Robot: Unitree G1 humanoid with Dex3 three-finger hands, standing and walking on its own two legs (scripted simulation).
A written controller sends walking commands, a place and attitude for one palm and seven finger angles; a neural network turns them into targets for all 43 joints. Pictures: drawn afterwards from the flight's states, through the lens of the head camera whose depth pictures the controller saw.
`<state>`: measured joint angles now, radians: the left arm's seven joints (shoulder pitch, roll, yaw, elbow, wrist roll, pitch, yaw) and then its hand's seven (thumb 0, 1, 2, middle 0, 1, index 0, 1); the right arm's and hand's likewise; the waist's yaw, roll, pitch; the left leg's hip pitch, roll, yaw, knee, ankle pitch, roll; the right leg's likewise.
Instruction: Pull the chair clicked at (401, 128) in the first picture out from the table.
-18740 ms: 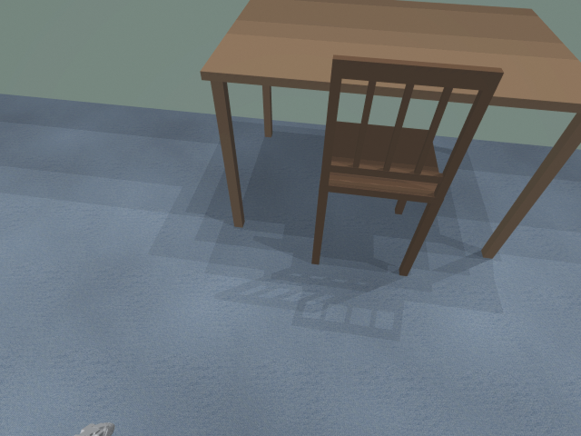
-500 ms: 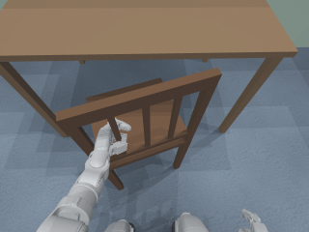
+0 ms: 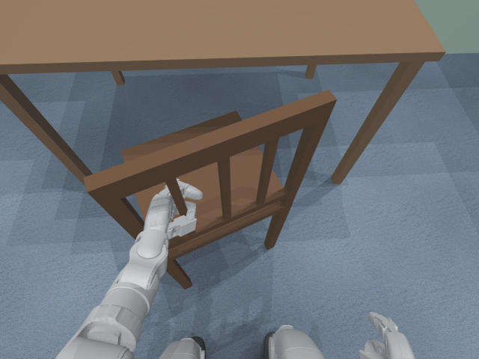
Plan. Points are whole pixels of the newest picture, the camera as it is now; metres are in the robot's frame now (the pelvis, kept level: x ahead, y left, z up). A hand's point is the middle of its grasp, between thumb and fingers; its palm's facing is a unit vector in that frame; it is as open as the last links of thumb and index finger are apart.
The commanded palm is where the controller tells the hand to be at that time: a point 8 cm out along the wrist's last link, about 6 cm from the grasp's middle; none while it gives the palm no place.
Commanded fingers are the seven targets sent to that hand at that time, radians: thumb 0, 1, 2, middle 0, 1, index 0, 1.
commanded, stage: step backward, pulling the chair out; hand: left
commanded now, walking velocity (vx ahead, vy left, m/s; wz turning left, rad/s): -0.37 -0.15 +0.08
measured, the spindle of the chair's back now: (225, 191) +0.42 +0.03 -0.08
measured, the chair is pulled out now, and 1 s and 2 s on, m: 0.22 0.46 0.57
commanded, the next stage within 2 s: stop walking, hand still on the chair in 0.98 s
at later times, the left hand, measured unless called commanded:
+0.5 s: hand (194, 281) +0.24 +0.08 -0.06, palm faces -0.06 -0.98 -0.17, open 4.9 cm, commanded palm +0.22 +0.14 -0.06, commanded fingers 0.00 0.90 0.90 -0.50 -1.45 -0.50 -1.45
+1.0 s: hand out of the picture +0.11 +0.07 -0.06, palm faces -0.04 -0.99 -0.17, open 4.9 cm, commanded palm +0.10 +0.13 -0.06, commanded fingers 0.00 0.90 0.90 -0.50 -1.45 -0.50 -1.45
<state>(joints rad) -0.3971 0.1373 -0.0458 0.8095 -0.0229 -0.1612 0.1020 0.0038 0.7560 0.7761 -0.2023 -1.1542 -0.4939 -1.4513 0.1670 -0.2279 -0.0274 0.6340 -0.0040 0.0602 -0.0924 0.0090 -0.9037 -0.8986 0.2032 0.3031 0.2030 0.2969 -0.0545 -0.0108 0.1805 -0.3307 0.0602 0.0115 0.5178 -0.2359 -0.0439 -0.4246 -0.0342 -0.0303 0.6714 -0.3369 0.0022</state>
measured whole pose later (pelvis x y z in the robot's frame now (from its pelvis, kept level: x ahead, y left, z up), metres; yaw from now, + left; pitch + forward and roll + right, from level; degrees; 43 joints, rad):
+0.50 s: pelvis -0.11 -0.02 +0.00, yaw +2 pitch +2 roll +0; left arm -0.42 0.12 -0.06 0.85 -0.03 -0.17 0.10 0.00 0.76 0.79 -0.18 -1.12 -0.49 -1.45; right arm 0.19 -0.23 -0.03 0.65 0.00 0.05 -0.09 0.01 -0.90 -0.90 0.20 0.30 0.20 0.30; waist -0.06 0.01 0.19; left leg -0.30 0.06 0.00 0.52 -0.26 -0.05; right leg -0.42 -0.03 -0.04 0.67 -0.32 0.00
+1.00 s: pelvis -0.22 -0.03 +0.00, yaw +4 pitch +1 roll +0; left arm -0.42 0.09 -0.09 0.90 -0.04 -0.18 0.09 0.00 0.75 0.81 -0.16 -1.11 -0.48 -1.45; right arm 0.21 -0.23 -0.02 0.66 0.01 0.04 -0.09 0.01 -0.90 -0.90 0.20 0.30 0.20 0.30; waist -0.03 0.04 0.17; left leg -0.29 0.08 0.02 0.54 -0.26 -0.05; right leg -0.38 -0.02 -0.05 0.68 -0.35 0.00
